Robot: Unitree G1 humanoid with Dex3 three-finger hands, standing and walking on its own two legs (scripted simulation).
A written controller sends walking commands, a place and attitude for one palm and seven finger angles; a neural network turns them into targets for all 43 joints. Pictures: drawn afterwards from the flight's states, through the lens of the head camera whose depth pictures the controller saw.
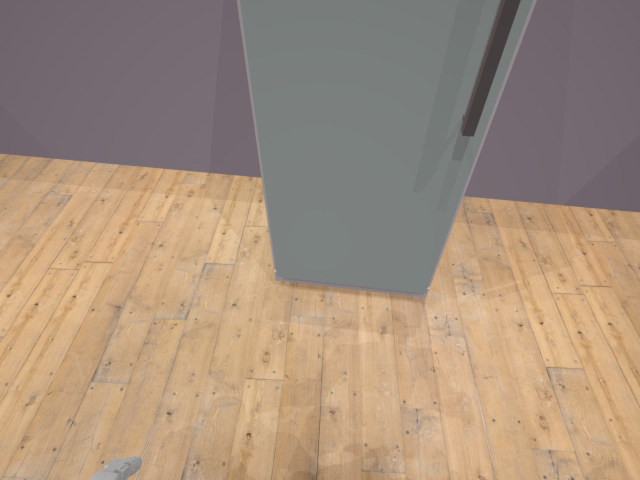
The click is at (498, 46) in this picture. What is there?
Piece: fridge door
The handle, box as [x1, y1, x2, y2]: [461, 0, 520, 136]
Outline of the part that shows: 520,0 501,0 467,111 463,115 463,123 461,128 462,135 473,136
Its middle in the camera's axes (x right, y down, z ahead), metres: +0.32 -0.40 +0.68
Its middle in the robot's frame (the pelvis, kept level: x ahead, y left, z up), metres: +0.82 -0.27 +0.24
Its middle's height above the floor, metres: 1.01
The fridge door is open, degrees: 0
